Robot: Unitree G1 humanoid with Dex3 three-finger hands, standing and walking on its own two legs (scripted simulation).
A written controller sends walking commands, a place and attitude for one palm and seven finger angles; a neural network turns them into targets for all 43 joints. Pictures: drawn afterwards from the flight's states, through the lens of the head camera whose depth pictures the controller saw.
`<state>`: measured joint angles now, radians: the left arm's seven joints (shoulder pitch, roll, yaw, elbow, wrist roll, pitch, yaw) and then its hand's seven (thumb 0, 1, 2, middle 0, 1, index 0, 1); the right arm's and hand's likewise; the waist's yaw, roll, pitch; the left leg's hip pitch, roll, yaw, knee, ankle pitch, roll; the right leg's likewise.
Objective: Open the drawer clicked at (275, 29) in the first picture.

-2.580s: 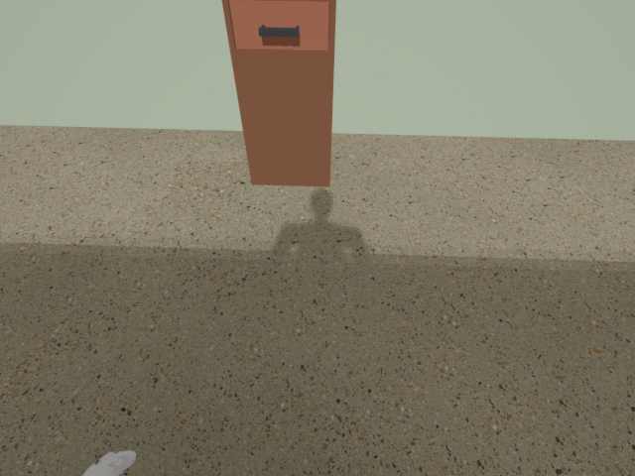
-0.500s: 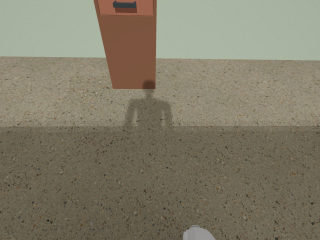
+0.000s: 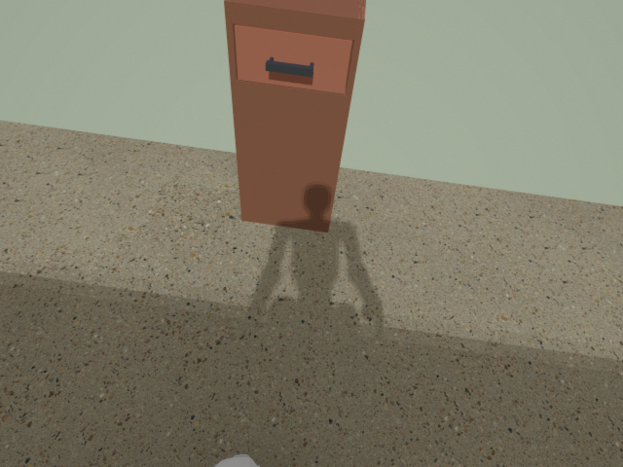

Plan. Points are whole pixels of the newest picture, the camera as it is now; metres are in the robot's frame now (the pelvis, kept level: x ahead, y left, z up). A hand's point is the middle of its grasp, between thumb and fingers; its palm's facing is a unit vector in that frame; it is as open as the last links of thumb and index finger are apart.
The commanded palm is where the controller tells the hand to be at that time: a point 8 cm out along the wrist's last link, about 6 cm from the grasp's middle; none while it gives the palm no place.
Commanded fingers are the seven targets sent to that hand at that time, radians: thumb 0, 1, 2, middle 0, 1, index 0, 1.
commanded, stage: walk to a spot facing it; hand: left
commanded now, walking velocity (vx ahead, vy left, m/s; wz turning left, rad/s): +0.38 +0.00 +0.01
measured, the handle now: (290, 65) +1.16 +0.16 -0.03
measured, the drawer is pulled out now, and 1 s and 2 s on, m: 0.00 0.00 0.00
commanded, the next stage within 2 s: take the last steps up to it in 0.42 s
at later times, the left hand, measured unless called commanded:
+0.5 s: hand (225, 350) +0.33 +0.17 -0.16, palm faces -0.11 -0.98 -0.18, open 7.4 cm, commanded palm none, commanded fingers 0.00 0.90 0.90 -0.20 -0.30 -0.20 -0.30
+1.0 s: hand (244, 317) +0.40 +0.15 -0.17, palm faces +0.03 -0.99 -0.14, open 7.3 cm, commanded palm none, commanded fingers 0.00 0.90 0.90 -0.20 -0.30 -0.20 -0.30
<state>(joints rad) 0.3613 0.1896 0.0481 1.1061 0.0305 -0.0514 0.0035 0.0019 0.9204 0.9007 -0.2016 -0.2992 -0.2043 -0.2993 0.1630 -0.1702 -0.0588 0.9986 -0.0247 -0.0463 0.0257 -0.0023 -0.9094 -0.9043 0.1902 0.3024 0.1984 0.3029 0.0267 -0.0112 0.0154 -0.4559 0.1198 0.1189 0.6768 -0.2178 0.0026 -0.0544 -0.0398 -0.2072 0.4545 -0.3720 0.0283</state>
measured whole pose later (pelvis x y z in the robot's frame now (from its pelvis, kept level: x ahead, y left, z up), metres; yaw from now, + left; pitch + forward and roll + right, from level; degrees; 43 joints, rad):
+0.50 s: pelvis +0.22 +0.00 +0.00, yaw -6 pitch -1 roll +1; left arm 0.14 0.17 0.06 1.04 0.03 0.01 -0.02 0.01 0.91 0.90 -0.20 -0.30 -0.20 -0.30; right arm 0.45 -0.12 -0.04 1.16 -0.03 -0.08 -0.03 0.00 -0.91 -0.90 0.20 0.30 0.20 0.30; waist -0.04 -0.01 0.07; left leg 0.09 0.03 0.27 0.32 -0.38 -0.01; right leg -0.54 -0.10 -0.12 0.70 -0.16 -0.02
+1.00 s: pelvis +0.40 -0.02 +0.01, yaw -4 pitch -1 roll -2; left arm 0.34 0.15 0.04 1.10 0.03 -0.06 0.00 0.00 0.91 0.90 -0.20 -0.30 -0.20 -0.30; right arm 0.21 -0.18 -0.06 1.05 -0.02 -0.01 0.01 0.00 -0.92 -0.90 0.19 0.30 0.20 0.30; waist 0.03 0.00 0.01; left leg -0.43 0.12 0.10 0.70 -0.26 -0.02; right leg -0.10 -0.03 -0.19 0.40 -0.27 -0.01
